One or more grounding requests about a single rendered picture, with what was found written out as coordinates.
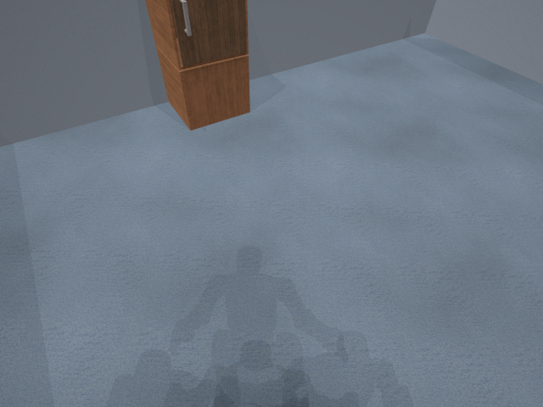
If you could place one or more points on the cupboard door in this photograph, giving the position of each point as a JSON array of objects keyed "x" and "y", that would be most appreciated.
[{"x": 218, "y": 29}]

